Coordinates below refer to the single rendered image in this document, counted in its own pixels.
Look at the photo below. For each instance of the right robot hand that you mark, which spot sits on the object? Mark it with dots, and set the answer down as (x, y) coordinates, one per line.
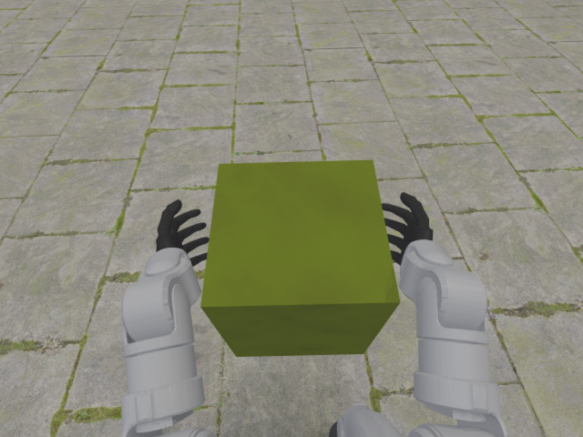
(417, 221)

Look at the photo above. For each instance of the left robot forearm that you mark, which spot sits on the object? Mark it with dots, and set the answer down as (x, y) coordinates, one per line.
(163, 385)

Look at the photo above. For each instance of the robot right thigh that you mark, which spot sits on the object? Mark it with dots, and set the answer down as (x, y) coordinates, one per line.
(365, 423)

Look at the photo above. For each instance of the right robot shin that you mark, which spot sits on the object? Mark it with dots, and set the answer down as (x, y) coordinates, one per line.
(357, 406)

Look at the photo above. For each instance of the right robot forearm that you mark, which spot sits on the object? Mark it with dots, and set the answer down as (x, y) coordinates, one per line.
(453, 376)

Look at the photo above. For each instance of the left robot hand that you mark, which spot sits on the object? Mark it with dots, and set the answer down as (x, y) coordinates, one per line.
(170, 237)

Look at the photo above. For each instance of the carton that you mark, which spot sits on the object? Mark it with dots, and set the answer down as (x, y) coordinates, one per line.
(298, 261)

